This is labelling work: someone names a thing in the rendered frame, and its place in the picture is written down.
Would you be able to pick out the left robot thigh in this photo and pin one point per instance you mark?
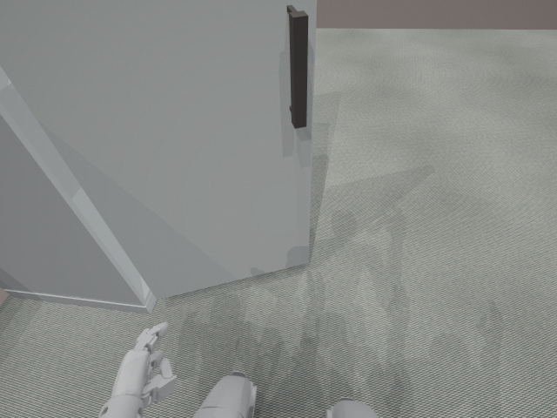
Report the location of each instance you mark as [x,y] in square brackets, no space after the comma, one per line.
[232,397]

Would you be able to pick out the right robot thigh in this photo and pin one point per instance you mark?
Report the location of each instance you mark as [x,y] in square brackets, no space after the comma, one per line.
[350,409]

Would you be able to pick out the left robot hand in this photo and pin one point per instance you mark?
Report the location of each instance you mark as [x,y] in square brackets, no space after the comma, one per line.
[134,374]

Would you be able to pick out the handle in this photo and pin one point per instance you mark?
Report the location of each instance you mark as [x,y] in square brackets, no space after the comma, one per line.
[298,24]

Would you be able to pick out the robot left forearm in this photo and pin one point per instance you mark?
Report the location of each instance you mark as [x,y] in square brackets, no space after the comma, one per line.
[123,406]

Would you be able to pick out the robot thigh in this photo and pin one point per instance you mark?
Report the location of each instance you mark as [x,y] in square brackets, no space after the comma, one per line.
[232,397]
[350,409]

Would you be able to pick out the fridge door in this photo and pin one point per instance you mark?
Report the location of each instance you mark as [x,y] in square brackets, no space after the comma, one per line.
[174,117]

